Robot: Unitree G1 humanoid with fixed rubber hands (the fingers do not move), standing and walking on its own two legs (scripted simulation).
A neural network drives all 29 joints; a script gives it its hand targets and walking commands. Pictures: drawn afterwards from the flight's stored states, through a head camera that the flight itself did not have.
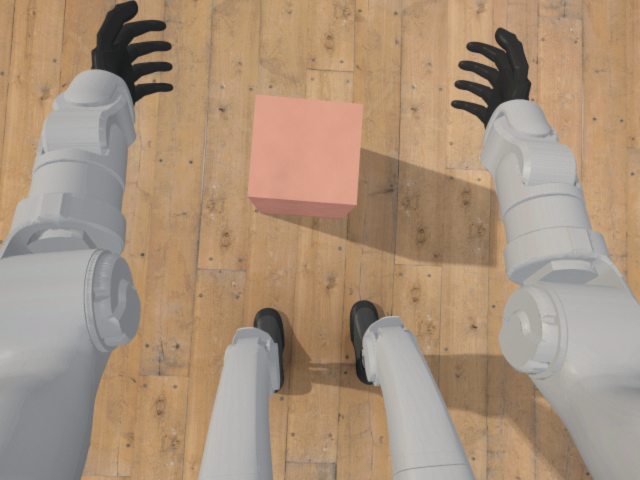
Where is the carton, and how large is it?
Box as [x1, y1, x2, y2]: [247, 95, 362, 218]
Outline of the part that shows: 256,95 247,196 258,210 264,213 342,218 356,204 362,104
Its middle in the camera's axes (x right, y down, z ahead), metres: -0.03 -0.17 +0.87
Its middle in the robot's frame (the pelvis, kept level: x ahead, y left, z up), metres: +0.56 -0.01 -0.53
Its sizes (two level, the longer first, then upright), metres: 0.210 0.200 0.250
